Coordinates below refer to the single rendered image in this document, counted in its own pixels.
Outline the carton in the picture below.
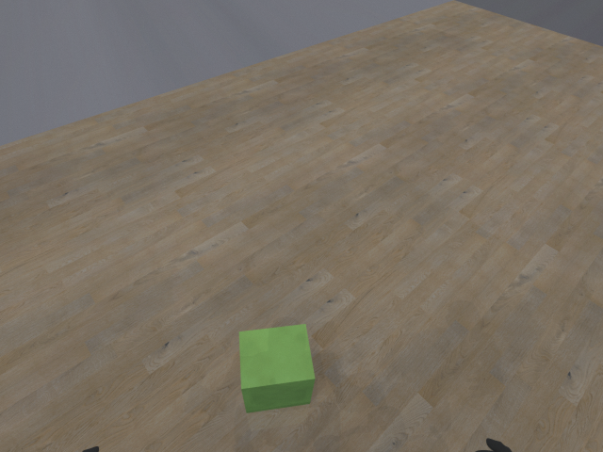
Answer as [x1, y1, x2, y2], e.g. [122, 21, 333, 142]
[239, 324, 315, 413]

